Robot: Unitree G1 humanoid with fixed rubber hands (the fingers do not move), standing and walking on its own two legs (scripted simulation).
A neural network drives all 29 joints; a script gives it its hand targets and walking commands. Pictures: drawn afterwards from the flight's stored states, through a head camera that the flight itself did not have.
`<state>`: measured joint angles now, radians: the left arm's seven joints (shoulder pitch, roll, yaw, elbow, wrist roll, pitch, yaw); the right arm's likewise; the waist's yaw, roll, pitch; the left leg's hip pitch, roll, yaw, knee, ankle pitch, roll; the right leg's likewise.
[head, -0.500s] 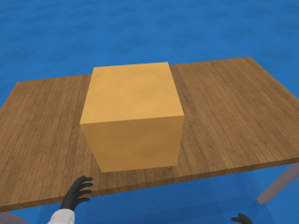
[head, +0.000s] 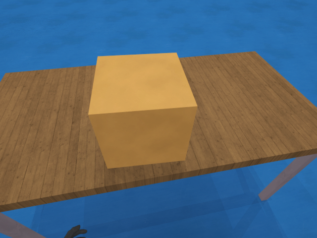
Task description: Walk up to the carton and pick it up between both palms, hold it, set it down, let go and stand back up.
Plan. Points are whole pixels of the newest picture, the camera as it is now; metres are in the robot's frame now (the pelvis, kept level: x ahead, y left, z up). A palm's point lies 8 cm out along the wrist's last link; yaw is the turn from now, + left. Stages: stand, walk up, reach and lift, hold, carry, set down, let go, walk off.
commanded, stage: stand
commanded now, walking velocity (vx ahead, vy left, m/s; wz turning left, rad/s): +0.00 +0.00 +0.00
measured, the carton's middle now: (142, 109) +0.50 +0.06 +0.02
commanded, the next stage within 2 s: none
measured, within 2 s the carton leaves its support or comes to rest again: neither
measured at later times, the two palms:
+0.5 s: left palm out of the picture -0.03 +0.29 -0.13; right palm out of the picture +0.03 -0.21 -0.12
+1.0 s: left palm out of the picture -0.05 +0.29 -0.13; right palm out of the picture -0.01 -0.22 -0.13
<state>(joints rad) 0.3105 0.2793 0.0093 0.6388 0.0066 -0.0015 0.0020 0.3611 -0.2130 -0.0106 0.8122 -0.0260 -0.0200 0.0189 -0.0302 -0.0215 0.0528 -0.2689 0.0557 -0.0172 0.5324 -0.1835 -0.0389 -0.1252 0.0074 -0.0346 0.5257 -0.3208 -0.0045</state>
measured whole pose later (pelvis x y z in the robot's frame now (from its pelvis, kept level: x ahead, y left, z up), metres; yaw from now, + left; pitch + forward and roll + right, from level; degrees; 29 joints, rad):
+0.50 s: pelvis -0.03 +0.04 +0.00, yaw +1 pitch -4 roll -2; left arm 0.44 0.26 0.00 0.82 0.02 -0.01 0.00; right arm 0.31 -0.22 -0.01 0.84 -0.01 0.00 0.00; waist 0.01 0.00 0.04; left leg -0.35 0.00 -0.02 0.55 -0.14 0.02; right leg -0.21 -0.03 -0.01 0.55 -0.29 0.05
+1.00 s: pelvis -0.04 +0.03 -0.01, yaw +1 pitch -3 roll -1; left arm 0.43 0.24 0.03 0.86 0.01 0.00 0.01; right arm 0.36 -0.21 -0.05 0.88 -0.03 0.02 0.00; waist 0.00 -0.01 0.02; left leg -0.39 -0.01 -0.02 0.56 -0.18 0.00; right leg -0.27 -0.01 0.05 0.62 -0.33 0.03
